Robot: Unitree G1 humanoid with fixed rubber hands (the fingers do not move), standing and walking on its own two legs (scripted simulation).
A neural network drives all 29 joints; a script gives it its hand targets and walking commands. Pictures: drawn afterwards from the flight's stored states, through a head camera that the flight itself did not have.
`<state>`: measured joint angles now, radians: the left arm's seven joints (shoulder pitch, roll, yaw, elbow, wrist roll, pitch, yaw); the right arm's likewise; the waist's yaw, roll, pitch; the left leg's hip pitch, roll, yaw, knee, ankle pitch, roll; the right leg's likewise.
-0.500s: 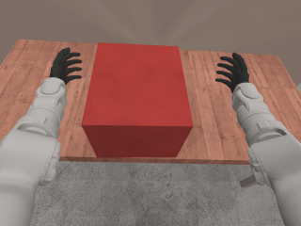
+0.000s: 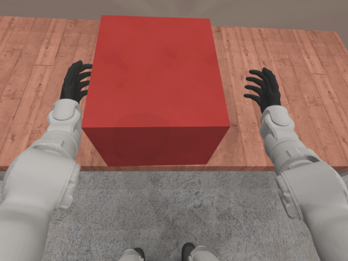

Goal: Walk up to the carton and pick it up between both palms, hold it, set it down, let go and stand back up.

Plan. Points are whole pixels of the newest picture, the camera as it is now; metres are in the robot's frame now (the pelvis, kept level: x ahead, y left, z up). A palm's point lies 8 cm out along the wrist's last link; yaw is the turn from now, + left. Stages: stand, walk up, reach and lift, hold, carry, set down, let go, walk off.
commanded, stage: reach and lift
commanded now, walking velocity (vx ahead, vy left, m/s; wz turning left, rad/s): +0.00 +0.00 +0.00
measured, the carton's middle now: (157, 94) +0.53 +0.03 -0.01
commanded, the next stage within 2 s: none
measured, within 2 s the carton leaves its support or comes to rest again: neither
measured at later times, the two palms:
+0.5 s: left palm (77, 100) +0.48 +0.21 +0.04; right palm (247, 104) +0.47 -0.18 +0.04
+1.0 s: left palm (85, 100) +0.47 +0.19 +0.04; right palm (245, 105) +0.46 -0.18 +0.04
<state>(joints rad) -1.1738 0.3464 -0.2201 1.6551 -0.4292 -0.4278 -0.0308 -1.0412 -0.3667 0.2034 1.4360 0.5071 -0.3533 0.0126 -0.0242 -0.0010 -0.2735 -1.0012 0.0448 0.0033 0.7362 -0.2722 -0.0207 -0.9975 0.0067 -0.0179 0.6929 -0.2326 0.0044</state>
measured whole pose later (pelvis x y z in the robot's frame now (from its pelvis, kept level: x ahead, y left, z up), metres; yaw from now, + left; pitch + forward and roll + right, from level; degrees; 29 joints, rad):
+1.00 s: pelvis +0.00 +0.01 +0.00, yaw +0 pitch +30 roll -3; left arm -1.15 0.26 -0.12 1.64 -0.32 -0.47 0.06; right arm -1.06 -0.22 -0.02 1.47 0.27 -0.40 -0.04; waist -0.03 0.03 -0.27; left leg -1.01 0.04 -0.02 0.79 -0.30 -0.02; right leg -0.99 0.01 -0.04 0.70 -0.24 0.01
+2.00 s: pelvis +0.04 +0.01 +0.04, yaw +0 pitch +24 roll -2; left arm -0.96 0.21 0.31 1.55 0.06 -0.65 0.03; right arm -0.85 -0.10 -0.53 1.32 -0.28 -0.60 -0.03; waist -0.04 0.02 -0.13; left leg -0.68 0.04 0.02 0.48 -0.22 -0.01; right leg -0.65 0.00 -0.04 0.37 -0.14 0.01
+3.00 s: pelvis +0.02 +0.01 +0.04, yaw +0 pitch +22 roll -2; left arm -0.82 0.19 -0.03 1.48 -0.25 -0.59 0.08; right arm -0.74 -0.14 -0.11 1.29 0.04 -0.52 -0.08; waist -0.02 0.06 -0.22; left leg -0.66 0.05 0.02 0.46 -0.19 -0.01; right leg -0.62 0.00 -0.07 0.35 -0.12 0.00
